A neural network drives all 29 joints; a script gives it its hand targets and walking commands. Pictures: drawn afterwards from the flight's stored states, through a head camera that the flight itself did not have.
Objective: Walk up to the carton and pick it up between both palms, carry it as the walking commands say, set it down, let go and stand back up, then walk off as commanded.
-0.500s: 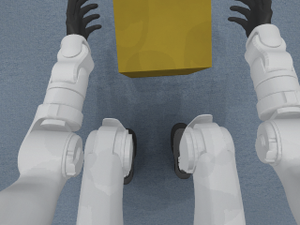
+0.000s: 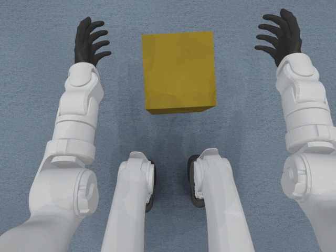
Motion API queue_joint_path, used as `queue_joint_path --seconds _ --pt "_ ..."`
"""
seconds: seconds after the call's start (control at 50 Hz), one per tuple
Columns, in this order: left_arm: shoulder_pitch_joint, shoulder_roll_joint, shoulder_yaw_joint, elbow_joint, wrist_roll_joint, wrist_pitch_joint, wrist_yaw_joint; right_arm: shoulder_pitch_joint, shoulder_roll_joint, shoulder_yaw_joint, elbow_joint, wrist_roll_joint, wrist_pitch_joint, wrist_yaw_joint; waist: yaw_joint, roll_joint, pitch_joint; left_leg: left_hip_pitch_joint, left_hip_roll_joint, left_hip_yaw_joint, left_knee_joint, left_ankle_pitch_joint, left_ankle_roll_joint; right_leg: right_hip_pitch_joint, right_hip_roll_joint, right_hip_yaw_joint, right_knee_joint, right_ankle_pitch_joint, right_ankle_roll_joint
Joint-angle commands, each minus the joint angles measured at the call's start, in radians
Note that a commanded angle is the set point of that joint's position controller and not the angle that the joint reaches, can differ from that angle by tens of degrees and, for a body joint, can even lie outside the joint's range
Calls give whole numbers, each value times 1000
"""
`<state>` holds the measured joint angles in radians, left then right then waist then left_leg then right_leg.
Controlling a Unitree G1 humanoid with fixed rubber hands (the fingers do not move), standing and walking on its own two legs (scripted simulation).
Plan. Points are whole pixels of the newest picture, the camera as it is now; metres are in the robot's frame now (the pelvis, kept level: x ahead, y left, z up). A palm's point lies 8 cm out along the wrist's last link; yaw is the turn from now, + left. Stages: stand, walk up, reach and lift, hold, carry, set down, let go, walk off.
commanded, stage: set down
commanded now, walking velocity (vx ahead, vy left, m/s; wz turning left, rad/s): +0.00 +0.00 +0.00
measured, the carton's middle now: (176, 80) +0.52 -0.03 -0.39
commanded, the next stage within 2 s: let go in 0.60 s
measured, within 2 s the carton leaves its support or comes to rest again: neither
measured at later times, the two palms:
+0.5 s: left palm (40, 35) +0.49 +0.17 +0.04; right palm out of the picture +0.50 -0.24 +0.05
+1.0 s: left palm out of the picture +0.40 +0.20 +0.11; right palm out of the picture +0.41 -0.24 +0.11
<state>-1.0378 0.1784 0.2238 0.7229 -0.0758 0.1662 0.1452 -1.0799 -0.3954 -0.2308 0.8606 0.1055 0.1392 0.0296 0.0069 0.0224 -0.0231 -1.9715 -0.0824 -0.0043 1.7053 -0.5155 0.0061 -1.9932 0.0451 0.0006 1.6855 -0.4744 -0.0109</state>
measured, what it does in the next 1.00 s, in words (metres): rises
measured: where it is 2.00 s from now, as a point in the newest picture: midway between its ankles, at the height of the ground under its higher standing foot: (172, 192)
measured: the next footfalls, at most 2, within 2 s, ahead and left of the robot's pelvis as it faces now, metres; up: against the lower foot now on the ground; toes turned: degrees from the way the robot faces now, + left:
none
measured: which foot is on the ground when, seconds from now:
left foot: down 0.00-1.00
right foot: down 0.00-1.00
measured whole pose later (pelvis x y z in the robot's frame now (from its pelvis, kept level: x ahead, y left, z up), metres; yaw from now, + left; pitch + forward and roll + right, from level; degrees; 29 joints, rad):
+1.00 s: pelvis +0.08 +0.00 +0.21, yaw +0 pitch +31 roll +0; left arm -0.33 0.15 0.15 0.56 0.04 0.06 0.01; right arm -0.39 -0.22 -0.19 0.60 -0.04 0.05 0.04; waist 0.00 0.01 -0.05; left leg -1.01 -0.06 -0.05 0.80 -0.32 0.01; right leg -1.04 0.05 0.03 0.79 -0.29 -0.02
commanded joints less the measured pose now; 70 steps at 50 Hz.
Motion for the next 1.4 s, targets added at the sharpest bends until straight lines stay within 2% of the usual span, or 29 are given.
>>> queue_joint_path --seconds 0.0,0.08,0.14,0.16,0.2,0.26,0.28,0.32,0.34,0.4,0.46,0.48,0.5,0.54,0.58,0.82,0.84,0.88,0.92,0.94,0.98,1.02,1.08,1.16,1.18,1.2,1.28,1.32,1.38 --pt "-153 62 16 -22 13 -2 -8 -233 -119 -17 -112 -15 -9 15 -36 -54 -978 561 10 32 -254 192 -50 589 15 -21 -231 207 27" --pt "-126 100 52 -26 14 -39 -30 -158 -51 25 -34 -12 -16 35 23 -114 -972 513 -12 43 -330 213 -35 783 10 -2 -304 285 21" --pt "-156 96 40 -145 14 -46 -40 -268 -104 2 -225 -8 -37 36 -4 -128 -1160 645 -11 23 -368 333 -36 946 10 9 -345 429 33" --pt "-143 116 75 -65 72 -42 -35 -216 -105 -25 -81 -30 -25 33 26 -74 -1009 601 7 21 -397 269 -43 800 11 14 -348 339 31" --pt "-109 22 1 -94 7 -44 -34 -190 -55 -21 -75 -46 -29 32 -52 -111 -1048 658 -8 27 -440 270 -45 879 12 -13 -399 349 33" --pt "-29 80 73 -62 36 -59 -45 -81 -82 -62 -84 -71 -52 28 -65 -97 -1062 662 0 4 -492 332 -49 904 14 0 -444 427 39" --pt "4 46 -3 -173 35 -59 -42 -73 -135 -82 -132 -68 -59 27 -37 43 -1160 861 12 3 -514 449 -81 938 2 21 -472 463 26" --pt "-35 57 28 -138 38 -68 -59 -17 -24 -10 -63 -53 -56 40 -23 -49 -1005 727 14 23 -569 348 -66 1021 -14 37 -527 455 22" --pt "-15 2 -10 -47 37 -64 -67 -98 -72 -32 -93 -51 -66 40 -58 -4 -902 767 21 3 -617 277 -56 939 -17 43 -580 358 25" --pt "-39 23 39 -118 51 -73 -61 -137 -58 -25 -140 -46 -72 50 9 -27 -957 862 7 12 -651 424 -54 1020 -8 46 -635 484 21" --pt "-16 25 26 -73 45 -79 -66 -84 -53 -82 -81 -88 -80 55 -41 -48 -909 866 26 -18 -723 400 -60 1048 -13 38 -684 467 23" --pt "41 37 105 -51 105 -90 -62 -63 -24 -87 -60 -83 -81 58 43 -18 -925 932 14 0 -715 434 -58 1009 -13 55 -699 452 26" --pt "45 14 54 -13 93 -93 -66 -67 4 -54 -79 -67 -93 61 -17 -23 -893 917 34 -13 -738 385 -53 1005 -17 35 -708 420 26" --pt "15 0 87 13 103 -93 -88 -34 56 -44 -15 -113 -90 61 -17 -93 -819 802 27 -22 -771 364 -50 1066 -11 28 -715 451 36" --pt "37 3 75 4 122 -105 -79 -6 -2 -92 40 -148 -88 52 -10 -23 -897 885 28 -11 -758 404 -64 1091 -11 45 -720 465 17" --pt "433 57 -29 -222 126 -115 -117 369 41 -43 -309 -200 -90 -16 -36 -85 -1024 1074 0 3 -833 615 -44 1559 -23 75 -782 904 22" --pt "446 64 -12 -240 122 -112 -115 427 12 -42 -337 -206 -96 -8 -62 -132 -959 1092 18 -20 -879 600 -29 1535 -26 71 -798 807 24" --pt "530 38 -50 -221 122 -100 -129 421 127 18 -354 -130 -83 7 17 -42 -840 1183 9 -4 -894 483 -19 1427 -22 53 -852 592 28" --pt "641 53 -59 -315 103 -110 -140 561 85 19 -415 -136 -97 19 -28 -68 -838 1319 24 -16 -943 534 -34 1499 -10 38 -931 568 13" --pt "630 84 -52 -288 117 -118 -141 586 61 20 -361 -162 -97 13 -25 -116 -787 1230 30 -22 -956 490 -34 1549 -24 52 -915 631 26" --pt "769 64 -67 -292 104 -147 -143 740 145 66 -357 -112 -117 9 -24 -38 -769 1300 17 -19 -972 582 -37 1615 -20 61 -915 733 40" --pt "708 58 -98 -327 86 -149 -156 652 128 55 -363 -112 -130 18 10 -12 -621 1352 34 -24 -1015 524 -43 1516 -19 38 -974 526 36" --pt "924 39 -121 -195 104 -154 -154 849 125 74 -331 -105 -139 18 9 -21 -499 1442 41 -34 -1066 577 -36 1513 -15 37 -1027 561 24" --pt "999 66 -134 -296 86 -181 -174 982 76 73 -379 -115 -158 4 3 41 -338 1576 62 -63 -1125 617 -49 1543 -22 59 -1119 525 20" --pt "1068 67 -135 -276 93 -180 -175 1083 95 104 -346 -120 -155 6 1 30 -350 1665 73 -83 -1134 757 -50 1595 -20 57 -1126 609 7" --pt "1174 69 -159 -329 67 -190 -175 1139 113 144 -477 -107 -168 9 4 -17 -479 1718 66 -65 -1158 739 -48 1724 -13 44 -1139 669 19" --pt "1082 105 -133 -336 61 -196 -194 1201 89 126 -414 -117 -166 5 -44 -28 -266 1663 80 -59 -1227 663 -45 1745 -35 66 -1165 735 35" --pt "1248 106 -169 -364 40 -202 -196 1207 72 164 -533 -105 -179 4 9 -23 -283 1773 67 -52 -1260 713 -48 1858 -11 54 -1205 684 35" --pt "1229 89 -168 -352 47 -185 -199 1267 111 171 -476 -91 -152 27 -6 -51 -189 1766 84 -66 -1293 675 -31 1864 -14 53 -1237 628 36"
